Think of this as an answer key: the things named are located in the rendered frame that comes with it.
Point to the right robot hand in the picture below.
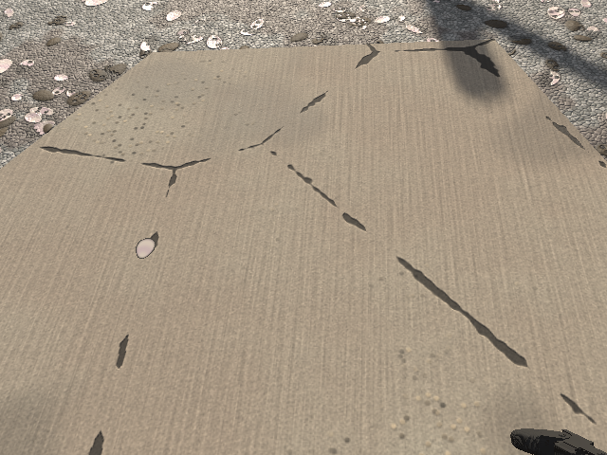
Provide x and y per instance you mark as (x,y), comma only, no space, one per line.
(550,442)

